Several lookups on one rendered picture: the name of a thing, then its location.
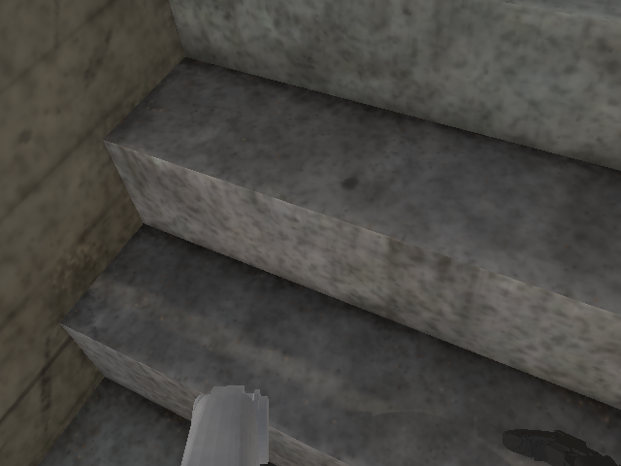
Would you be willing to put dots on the right robot hand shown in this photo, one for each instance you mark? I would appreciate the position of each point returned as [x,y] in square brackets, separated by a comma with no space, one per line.
[556,448]

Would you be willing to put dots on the robot left thigh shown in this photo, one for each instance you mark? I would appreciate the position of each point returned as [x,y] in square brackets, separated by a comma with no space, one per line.
[229,428]

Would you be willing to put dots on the left robot shin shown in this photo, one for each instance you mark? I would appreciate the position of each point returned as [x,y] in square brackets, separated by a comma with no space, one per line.
[196,402]

